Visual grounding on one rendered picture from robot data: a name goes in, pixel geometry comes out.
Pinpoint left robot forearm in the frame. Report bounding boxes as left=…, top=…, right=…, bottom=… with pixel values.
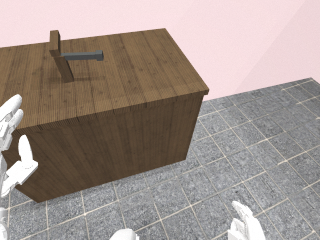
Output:
left=0, top=207, right=10, bottom=240

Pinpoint counter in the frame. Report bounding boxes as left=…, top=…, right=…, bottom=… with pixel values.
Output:
left=0, top=28, right=210, bottom=203

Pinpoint robot left hand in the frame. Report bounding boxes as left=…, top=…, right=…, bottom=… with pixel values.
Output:
left=0, top=94, right=38, bottom=207

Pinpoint robot right hand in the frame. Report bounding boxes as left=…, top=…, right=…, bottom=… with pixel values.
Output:
left=227, top=201, right=266, bottom=240

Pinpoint left robot thigh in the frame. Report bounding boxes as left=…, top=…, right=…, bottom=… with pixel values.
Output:
left=109, top=229, right=140, bottom=240

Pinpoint tap lever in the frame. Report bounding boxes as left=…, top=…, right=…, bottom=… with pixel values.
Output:
left=60, top=50, right=104, bottom=61

